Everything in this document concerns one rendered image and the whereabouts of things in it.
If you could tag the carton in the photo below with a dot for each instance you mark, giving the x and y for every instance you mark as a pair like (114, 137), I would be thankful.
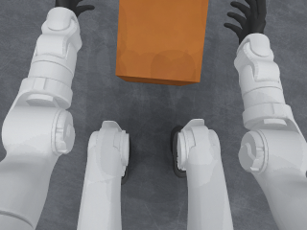
(161, 41)

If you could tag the right robot forearm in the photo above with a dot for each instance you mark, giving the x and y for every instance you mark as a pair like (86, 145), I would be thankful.
(261, 88)

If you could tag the left robot upper arm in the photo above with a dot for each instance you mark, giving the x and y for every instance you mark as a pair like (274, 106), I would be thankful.
(34, 138)

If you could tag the left robot forearm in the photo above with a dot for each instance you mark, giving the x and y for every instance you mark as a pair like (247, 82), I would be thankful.
(53, 64)

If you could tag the right robot thigh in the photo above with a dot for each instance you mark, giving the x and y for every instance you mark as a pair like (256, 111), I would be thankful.
(208, 203)

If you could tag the left robot hand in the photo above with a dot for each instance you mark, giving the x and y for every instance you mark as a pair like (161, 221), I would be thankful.
(72, 6)

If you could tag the right robot hand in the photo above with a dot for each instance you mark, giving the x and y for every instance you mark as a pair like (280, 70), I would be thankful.
(255, 21)

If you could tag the left robot foot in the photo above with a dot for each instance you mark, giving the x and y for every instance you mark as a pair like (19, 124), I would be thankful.
(126, 175)

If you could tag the right robot upper arm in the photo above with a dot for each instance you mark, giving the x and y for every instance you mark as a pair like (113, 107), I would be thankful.
(278, 161)

